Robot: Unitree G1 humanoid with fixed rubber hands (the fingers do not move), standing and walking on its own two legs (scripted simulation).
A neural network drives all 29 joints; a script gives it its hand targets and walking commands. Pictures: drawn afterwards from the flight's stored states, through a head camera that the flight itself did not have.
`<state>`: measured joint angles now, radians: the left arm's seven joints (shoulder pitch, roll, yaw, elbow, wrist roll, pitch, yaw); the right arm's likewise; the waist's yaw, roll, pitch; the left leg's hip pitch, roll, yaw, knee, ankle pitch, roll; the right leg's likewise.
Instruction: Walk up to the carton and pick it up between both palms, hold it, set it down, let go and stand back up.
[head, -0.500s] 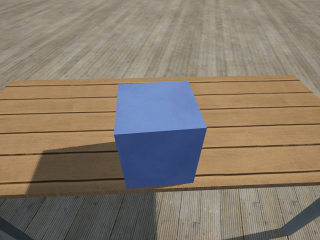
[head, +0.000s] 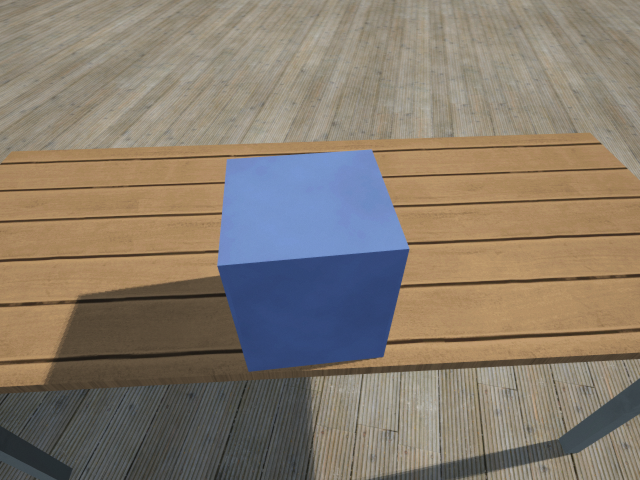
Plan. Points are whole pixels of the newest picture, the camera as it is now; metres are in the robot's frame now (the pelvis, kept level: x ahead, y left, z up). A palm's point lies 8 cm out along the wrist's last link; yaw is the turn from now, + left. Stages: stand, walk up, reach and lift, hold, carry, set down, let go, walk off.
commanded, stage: stand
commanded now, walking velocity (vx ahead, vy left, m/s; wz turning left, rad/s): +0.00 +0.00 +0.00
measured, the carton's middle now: (308, 262) +0.43 +0.04 +0.03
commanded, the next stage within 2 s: none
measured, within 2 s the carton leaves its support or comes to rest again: neither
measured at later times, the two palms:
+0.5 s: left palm out of the picture +0.01 +0.22 -0.14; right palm out of the picture +0.00 -0.23 -0.14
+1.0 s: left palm out of the picture +0.00 +0.23 -0.14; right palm out of the picture +0.00 -0.22 -0.14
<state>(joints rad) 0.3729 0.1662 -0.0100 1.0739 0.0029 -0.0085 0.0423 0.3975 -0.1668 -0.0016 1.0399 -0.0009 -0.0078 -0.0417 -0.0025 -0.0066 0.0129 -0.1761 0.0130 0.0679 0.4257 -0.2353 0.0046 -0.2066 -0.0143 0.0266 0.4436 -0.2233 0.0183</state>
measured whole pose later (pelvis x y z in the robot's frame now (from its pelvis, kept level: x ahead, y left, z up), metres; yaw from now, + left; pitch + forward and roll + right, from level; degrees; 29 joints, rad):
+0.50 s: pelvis +0.02 +0.00 +0.00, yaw +0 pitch -1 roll +0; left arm 0.32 0.16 -0.01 1.06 0.00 -0.01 0.05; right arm 0.36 -0.16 0.01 1.05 0.00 -0.02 -0.05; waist 0.00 -0.01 0.01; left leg -0.14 0.02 0.06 0.42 -0.26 0.00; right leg -0.16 -0.01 0.02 0.43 -0.25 0.02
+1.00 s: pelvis +0.01 +0.00 +0.00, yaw +1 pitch -2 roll +0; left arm 0.32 0.16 -0.02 1.09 0.00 -0.01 0.05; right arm 0.35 -0.16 0.02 1.06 0.00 -0.02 -0.05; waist 0.00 -0.01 0.02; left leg -0.13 0.01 0.06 0.41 -0.25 0.01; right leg -0.15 -0.02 0.02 0.42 -0.23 0.02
